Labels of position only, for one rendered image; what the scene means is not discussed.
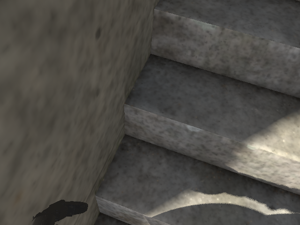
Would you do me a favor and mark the robot left hand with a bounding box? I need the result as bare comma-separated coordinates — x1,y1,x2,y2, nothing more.
30,200,88,225

